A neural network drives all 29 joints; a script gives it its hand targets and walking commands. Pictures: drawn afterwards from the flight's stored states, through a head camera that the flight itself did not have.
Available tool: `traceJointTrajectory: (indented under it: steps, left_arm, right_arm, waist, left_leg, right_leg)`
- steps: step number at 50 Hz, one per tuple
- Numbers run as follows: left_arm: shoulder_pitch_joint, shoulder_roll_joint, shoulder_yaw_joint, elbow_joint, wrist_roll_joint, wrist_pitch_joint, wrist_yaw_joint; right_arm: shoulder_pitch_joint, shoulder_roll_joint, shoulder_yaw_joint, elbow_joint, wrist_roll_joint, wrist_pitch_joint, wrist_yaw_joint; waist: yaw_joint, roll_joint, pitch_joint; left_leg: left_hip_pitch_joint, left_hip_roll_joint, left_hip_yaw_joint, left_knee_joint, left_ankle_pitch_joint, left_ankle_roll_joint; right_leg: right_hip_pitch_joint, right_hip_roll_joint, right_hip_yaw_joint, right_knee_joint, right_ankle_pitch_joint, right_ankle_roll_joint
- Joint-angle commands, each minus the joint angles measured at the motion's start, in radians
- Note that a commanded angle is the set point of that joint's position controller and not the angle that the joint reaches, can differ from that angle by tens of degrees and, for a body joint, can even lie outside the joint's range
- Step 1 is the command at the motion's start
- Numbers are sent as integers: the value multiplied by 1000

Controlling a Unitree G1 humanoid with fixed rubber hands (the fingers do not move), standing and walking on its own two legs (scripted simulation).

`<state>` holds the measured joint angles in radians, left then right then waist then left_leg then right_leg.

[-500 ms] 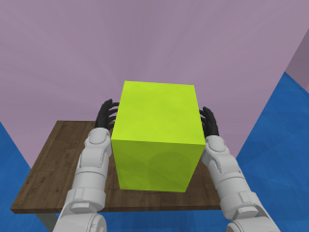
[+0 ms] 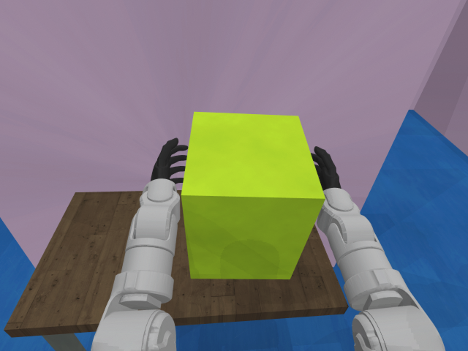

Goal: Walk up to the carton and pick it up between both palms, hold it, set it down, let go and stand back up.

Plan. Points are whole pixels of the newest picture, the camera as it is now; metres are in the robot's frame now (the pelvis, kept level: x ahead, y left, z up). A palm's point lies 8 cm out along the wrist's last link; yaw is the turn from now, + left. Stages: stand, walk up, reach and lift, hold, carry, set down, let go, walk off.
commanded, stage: reach and lift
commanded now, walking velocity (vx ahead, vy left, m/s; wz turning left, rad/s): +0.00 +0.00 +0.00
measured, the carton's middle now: (243, 198) +0.39 -0.01 +0.10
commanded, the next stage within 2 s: hold in 0.62 s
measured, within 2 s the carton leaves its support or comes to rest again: neither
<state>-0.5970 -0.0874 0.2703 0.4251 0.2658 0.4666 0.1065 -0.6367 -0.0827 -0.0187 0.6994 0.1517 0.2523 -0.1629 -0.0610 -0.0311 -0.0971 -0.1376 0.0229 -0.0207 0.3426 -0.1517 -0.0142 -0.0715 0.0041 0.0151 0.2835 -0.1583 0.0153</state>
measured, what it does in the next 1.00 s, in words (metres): stands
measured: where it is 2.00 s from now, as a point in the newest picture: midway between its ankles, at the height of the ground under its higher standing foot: outside the picture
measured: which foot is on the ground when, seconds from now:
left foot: down 0.00-1.00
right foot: down 0.00-1.00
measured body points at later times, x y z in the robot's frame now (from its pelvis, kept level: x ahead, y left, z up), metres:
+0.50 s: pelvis +0.01 +0.02 +0.00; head -0.05 +0.05 +0.44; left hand +0.36 +0.16 +0.17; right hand +0.35 -0.14 +0.15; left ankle +0.02 +0.13 -0.75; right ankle +0.00 -0.13 -0.75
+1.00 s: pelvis +0.00 -0.01 +0.00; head -0.06 +0.01 +0.45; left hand +0.37 +0.15 +0.18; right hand +0.38 -0.14 +0.17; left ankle +0.02 +0.13 -0.75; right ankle +0.00 -0.13 -0.75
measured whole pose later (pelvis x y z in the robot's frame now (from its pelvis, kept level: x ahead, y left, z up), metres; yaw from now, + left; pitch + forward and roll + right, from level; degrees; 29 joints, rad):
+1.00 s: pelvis +0.00 -0.01 +0.00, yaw +3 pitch -7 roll -1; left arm -0.59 -0.04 0.30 0.26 0.31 0.62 -0.01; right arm -0.64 -0.02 -0.01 0.59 0.15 0.29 -0.22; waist -0.09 -0.05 -0.03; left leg -0.06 0.02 -0.06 0.32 -0.14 -0.03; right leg 0.02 0.00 -0.04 0.27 -0.17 0.00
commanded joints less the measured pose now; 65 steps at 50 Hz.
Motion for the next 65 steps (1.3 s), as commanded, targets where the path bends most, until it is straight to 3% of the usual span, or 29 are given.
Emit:
traceJointTrajectory:
  steps: [1,4,8,13,17,19,22,25,27,30,34,36,40,41,43,47,49,51,54,58,62,65]
  left_arm:
    - [-635,-507,-325,-59,-83,-17,-231]
    - [-640,-502,-344,-104,-92,-19,-266]
    - [-608,-525,-445,-256,-142,-23,-282]
    - [-527,-528,-559,-460,-174,13,-273]
    - [-499,-518,-587,-504,-156,61,-261]
    - [-497,-531,-591,-487,-146,84,-251]
    - [-526,-559,-569,-413,-128,119,-240]
    - [-586,-577,-541,-362,-119,127,-221]
    - [-604,-583,-521,-339,-114,128,-207]
    - [-664,-580,-500,-289,-118,114,-193]
    - [-685,-512,-380,-160,-63,111,-215]
    - [-711,-494,-358,-153,-60,97,-235]
    - [-750,-484,-352,-148,-71,82,-263]
    - [-754,-475,-345,-166,-71,77,-269]
    - [-748,-508,-414,-243,-111,70,-274]
    - [-659,-484,-426,-337,-114,78,-286]
    - [-604,-457,-408,-375,-96,101,-295]
    - [-582,-453,-425,-446,-91,117,-301]
    - [-516,-433,-416,-488,-74,153,-310]
    - [-510,-445,-450,-503,-78,185,-311]
    - [-568,-509,-524,-510,-112,189,-289]
    - [-636,-564,-577,-481,-136,183,-265]
  right_arm:
    - [-809,700,306,-302,36,-64,63]
    - [-773,709,306,-314,38,-62,40]
    - [-725,704,374,-461,82,-80,0]
    - [-615,664,443,-605,120,-71,-23]
    - [-587,589,431,-620,125,-48,-6]
    - [-609,567,423,-627,123,-43,17]
    - [-706,548,393,-604,106,-37,47]
    - [-813,550,368,-586,96,-41,81]
    - [-864,554,364,-580,93,-47,98]
    - [-908,565,324,-531,61,-57,114]
    - [-852,565,209,-329,-15,-40,127]
    - [-813,591,189,-267,-32,-38,126]
    - [-829,627,174,-241,-36,-46,107]
    - [-848,649,195,-269,-28,-52,98]
    - [-849,671,250,-349,9,-64,71]
    - [-834,690,393,-518,101,-53,11]
    - [-802,695,454,-571,139,-33,-9]
    - [-731,679,470,-583,154,-16,-20]
    - [-675,651,491,-614,178,11,-24]
    - [-652,598,443,-579,158,29,-2]
    - [-712,571,404,-591,131,17,32]
    - [-750,542,323,-528,89,1,61]
  waist:
    - [24,-52,-212]
    - [-12,-53,-222]
    - [-60,-6,-376]
    - [-89,60,-410]
    - [-80,115,-310]
    - [-55,129,-242]
    - [-30,120,-150]
    - [-1,90,-161]
    - [20,79,-209]
    - [19,55,-274]
    - [10,7,-198]
    - [-2,-12,-196]
    - [-24,11,-204]
    - [-17,-1,-235]
    - [-38,34,-294]
    - [-31,21,-364]
    - [-17,1,-336]
    - [-22,2,-313]
    - [-6,-6,-261]
    - [-10,12,-170]
    - [-28,59,-145]
    - [-63,135,-124]
  left_leg:
    - [181,-82,40,-26,103,46]
    - [188,-86,34,-22,126,37]
    - [242,-95,24,31,327,-6]
    - [292,-85,8,68,470,-43]
    - [336,-62,-1,57,490,-63]
    - [324,-46,0,37,448,-65]
    - [271,-27,6,-13,291,-60]
    - [235,-17,12,-57,138,-43]
    - [223,-12,10,-73,103,-33]
    - [202,-18,19,-79,2,-13]
    - [153,-34,48,-107,-120,29]
    - [149,-47,62,-96,-109,37]
    - [160,-66,71,-71,-42,34]
    - [167,-72,74,-60,-3,41]
    - [192,-77,65,-35,120,25]
    - [228,-106,48,19,306,19]
    - [233,-110,40,17,312,24]
    - [258,-102,31,19,341,17]
    - [297,-94,38,13,384,9]
    - [307,-72,43,-7,339,-11]
    - [282,-44,41,-33,259,-42]
    - [245,-13,30,-68,121,-68]
  right_leg:
    - [56,25,-42,-57,143,71]
    - [99,13,-33,-44,261,78]
    - [221,21,-35,10,606,89]
    - [249,40,-62,36,687,85]
    - [157,58,-87,0,460,62]
    - [115,69,-100,-19,292,40]
    - [56,73,-111,-40,79,14]
    - [14,74,-112,-47,-51,0]
    - [22,80,-116,-35,-49,-1]
    - [12,72,-112,-26,-64,2]
    - [-8,49,-103,-54,-167,11]
    - [11,35,-95,-59,-170,22]
    - [33,18,-81,-63,-104,36]
    - [59,15,-78,-58,-58,44]
    - [127,15,-76,-32,146,52]
    - [260,4,-57,1,534,81]
    - [279,-1,-58,0,595,90]
    - [268,10,-67,4,592,87]
    - [239,34,-85,-16,494,76]
    - [146,65,-112,-47,227,46]
    - [81,77,-116,-56,55,5]
    - [24,74,-124,-48,-62,-14]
